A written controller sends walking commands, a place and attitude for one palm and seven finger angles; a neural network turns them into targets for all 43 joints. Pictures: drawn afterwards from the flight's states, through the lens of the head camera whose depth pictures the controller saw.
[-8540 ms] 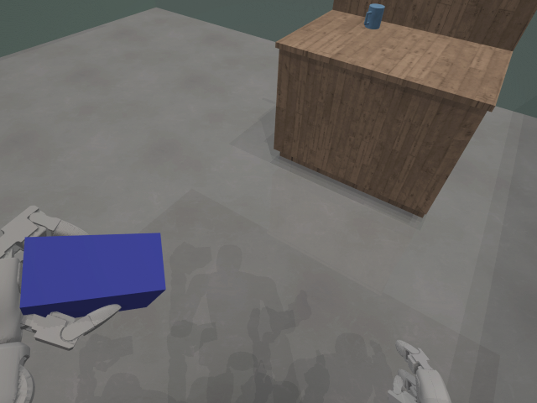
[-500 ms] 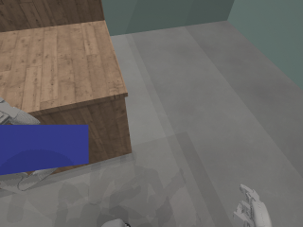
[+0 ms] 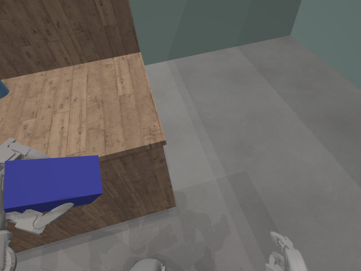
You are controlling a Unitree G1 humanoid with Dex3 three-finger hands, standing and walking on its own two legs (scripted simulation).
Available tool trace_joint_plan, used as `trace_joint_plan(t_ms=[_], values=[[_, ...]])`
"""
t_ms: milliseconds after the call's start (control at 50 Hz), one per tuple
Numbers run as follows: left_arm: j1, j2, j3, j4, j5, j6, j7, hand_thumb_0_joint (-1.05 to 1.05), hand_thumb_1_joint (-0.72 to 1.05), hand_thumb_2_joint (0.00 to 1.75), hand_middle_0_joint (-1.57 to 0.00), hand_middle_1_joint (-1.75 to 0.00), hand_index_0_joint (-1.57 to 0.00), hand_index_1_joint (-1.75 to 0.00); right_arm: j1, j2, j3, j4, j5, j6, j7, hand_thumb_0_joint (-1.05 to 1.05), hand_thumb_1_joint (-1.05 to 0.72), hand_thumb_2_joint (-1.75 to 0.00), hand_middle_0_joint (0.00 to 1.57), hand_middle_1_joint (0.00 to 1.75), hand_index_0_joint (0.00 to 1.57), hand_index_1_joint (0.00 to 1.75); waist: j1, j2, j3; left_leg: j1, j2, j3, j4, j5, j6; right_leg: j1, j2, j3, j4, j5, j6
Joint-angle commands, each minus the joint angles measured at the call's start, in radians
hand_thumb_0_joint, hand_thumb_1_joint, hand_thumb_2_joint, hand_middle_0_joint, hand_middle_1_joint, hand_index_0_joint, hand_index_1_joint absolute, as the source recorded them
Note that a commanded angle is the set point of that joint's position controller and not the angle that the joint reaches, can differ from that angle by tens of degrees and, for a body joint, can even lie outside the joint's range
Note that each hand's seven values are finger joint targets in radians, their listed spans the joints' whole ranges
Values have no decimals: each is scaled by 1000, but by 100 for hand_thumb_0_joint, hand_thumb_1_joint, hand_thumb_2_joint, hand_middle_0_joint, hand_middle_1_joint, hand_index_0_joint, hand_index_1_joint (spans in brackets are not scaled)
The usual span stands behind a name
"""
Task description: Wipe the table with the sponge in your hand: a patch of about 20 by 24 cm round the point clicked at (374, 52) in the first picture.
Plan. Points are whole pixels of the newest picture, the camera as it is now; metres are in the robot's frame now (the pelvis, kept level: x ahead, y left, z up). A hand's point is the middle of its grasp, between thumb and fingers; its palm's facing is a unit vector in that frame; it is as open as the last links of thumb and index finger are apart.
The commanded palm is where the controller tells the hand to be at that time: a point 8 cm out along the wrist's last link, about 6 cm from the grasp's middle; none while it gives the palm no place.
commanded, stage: come to a stop and stand still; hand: left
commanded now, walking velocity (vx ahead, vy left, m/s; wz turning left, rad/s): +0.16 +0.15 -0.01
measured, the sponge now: (69, 184) +0.23 +0.21 +0.14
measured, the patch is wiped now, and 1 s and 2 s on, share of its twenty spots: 0.00 0.00 0.00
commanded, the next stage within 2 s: look again from close up in 1.52 s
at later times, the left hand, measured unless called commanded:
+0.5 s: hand (17, 183) +0.22 +0.27 +0.17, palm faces +0.36 -0.85 -0.39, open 10.4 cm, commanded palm +0.17 +0.32 +0.18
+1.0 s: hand (17, 223) +0.16 +0.24 +0.16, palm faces +0.36 -0.84 -0.41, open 10.4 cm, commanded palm +0.11 +0.29 +0.18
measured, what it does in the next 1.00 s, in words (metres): steps on the spot: left foot, then right foot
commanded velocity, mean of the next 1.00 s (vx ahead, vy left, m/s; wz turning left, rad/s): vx -0.02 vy -0.05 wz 0.00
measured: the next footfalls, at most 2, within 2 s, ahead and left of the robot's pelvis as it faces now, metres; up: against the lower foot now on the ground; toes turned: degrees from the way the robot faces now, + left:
left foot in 0.24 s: +0.11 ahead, +0.19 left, +0.00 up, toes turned +7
right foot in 0.54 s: +0.04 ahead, -0.05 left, +0.00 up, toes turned -6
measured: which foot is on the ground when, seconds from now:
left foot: up 0.00-0.22, down 0.24-0.58, up 0.60-0.82, down 0.84-1.00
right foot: down 0.00-0.24, up 0.26-0.52, down 0.54-1.00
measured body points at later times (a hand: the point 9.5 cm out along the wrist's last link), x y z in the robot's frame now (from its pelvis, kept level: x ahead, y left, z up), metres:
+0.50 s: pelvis +0.00 +0.04 -0.01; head +0.03 +0.05 +0.44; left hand +0.19 +0.31 +0.19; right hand +0.18 -0.14 -0.09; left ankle +0.07 +0.18 -0.74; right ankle +0.00 -0.05 -0.72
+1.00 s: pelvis -0.05 +0.01 +0.00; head -0.05 +0.02 +0.45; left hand +0.14 +0.29 +0.19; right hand +0.10 -0.24 -0.08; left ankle -0.04 +0.14 -0.74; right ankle +0.00 -0.05 -0.74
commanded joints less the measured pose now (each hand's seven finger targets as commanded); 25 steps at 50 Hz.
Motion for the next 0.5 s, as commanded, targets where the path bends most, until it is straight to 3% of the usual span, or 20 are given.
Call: trace_joint_plan(t_ms=[0, 40, 100, 120, 160, 180, 200, 220, 240, 260, 280, 300, 360, 420, 480], values=[[-12, 222, 118, -275, -1, -86, 30, 0, 10, 130, -120, -160, -120, -160, -65, -69, -34, -172, -5, -38, -10, 0, -90, -90, 20, 30, 20, 30, -15, -143, -137, -72, 49, 14, -170, 84, -1, 205, -246, 168, -176, 655, -51], [33, 258, 160, -317, -5, -90, 42, 0, 10, 130, -120, -160, -120, -160, -67, -70, -45, -190, -6, -38, -14, 0, -90, -90, 20, 30, 20, 30, -2, -167, -164, -24, 40, 55, -311, 83, 3, 253, -243, 160, -164, 668, -55], [84, 256, 185, -380, -12, -73, 53, 0, 10, 130, -120, -160, -120, -160, -63, -57, -49, -234, -8, -40, -20, 0, -90, -90, 20, 30, 20, 30, 21, -179, -192, 54, 14, 91, -464, 86, 9, 280, -232, 162, -123, 733, -59], [89, 250, 187, -390, -14, -67, 56, 0, 10, 130, -120, -160, -120, -160, -57, -56, -50, -240, -8, -38, -24, 0, -90, -90, 20, 30, 20, 30, 18, -182, -203, 89, 5, 96, -519, 108, 8, 286, -219, 153, -101, 736, -50], [89, 228, 173, -393, -19, -51, 61, 0, 10, 130, -120, -160, -120, -160, -29, -58, -53, -242, -5, -28, -36, 0, -90, -90, 20, 30, 20, 30, -12, -134, -235, 270, -7, 102, -681, 279, 2, 221, -160, 105, -24, 598, 2], [60, 224, 165, -406, -22, -52, 60, 0, 10, 130, -120, -160, -120, -160, -23, -73, -61, -245, -3, -23, -44, 0, -90, -90, 20, 30, 20, 30, -18, -67, -239, 357, 37, 74, -729, 385, 6, 173, -115, 90, 39, 484, 32], [40, 225, 162, -412, -25, -55, 58, 0, 10, 130, -120, -160, -120, -160, -18, -97, -70, -247, 0, -20, -48, 0, -90, -90, 20, 30, 20, 30, -13, 80, -245, 441, 156, -62, -720, 622, 45, 61, -35, 56, 143, 227, 73], [33, 226, 151, -390, -26, -59, 52, 0, 10, 130, -120, -160, -120, -160, -9, -114, -78, -246, 3, -24, -45, 0, -90, -90, 20, 30, 20, 30, -8, 189, -230, 483, 322, -251, -741, 868, 135, -96, 24, 79, 246, -214, 92], [31, 225, 137, -326, -17, -62, 44, 0, 10, 130, -120, -160, -120, -160, -5, -110, -80, -247, 8, -27, -40, 0, -90, -90, 20, 30, 20, 30, -5, 137, -186, 438, 376, -300, -781, 818, 177, -129, 44, 124, 365, -355, 83], [44, 191, 130, -252, -18, -48, 40, 0, 10, 130, -120, -160, -120, -160, -10, -106, -75, -238, 5, -30, -35, 0, -90, -90, 20, 30, 20, 30, -15, 105, -127, 396, 359, -256, -788, 823, 179, -169, 57, 127, 392, -304, 84], [6, 226, 143, -300, -18, -46, 33, 0, 10, 130, -120, -160, -120, -160, -29, -101, -61, -224, -9, -38, -33, 0, -90, -90, 20, 30, 20, 30, -12, 210, -164, 403, 361, -238, -785, 807, 178, -174, 27, 139, 393, -261, 90], [-27, 229, 136, -344, -12, -48, 32, 0, 10, 130, -120, -160, -120, -160, -13, -97, -59, -214, -10, -46, -24, 0, -90, -90, 20, 30, 20, 30, -18, 237, -186, 421, 331, -196, -764, 798, 164, -157, 30, 143, 374, -199, 89], [-55, 196, 80, -467, -16, -38, 16, 0, 10, 130, -120, -160, -120, -160, -33, -92, -50, -221, -8, -76, 1, 0, -90, -90, 20, 30, 20, 30, -13, 259, -191, 373, 304, -116, -774, 640, 137, -102, 53, 114, 289, -148, 93], [-42, 193, 72, -487, -25, -17, 15, 0, 10, 130, -120, -160, -120, -160, -32, -94, -41, -225, -9, -96, 14, 0, -90, -90, 20, 30, 20, 30, -18, 272, -161, 280, 307, -131, -818, 421, 135, -19, 72, 91, 174, -151, 93], [-15, 210, 113, -415, -28, -2, 25, 0, 10, 130, -120, -160, -120, -160, -32, -83, -32, -223, -4, -92, 7, 0, -90, -90, 20, 30, 20, 30, -11, 216, -155, 204, 277, -105, -792, 201, 114, 95, 82, 72, 2, -77, 92]])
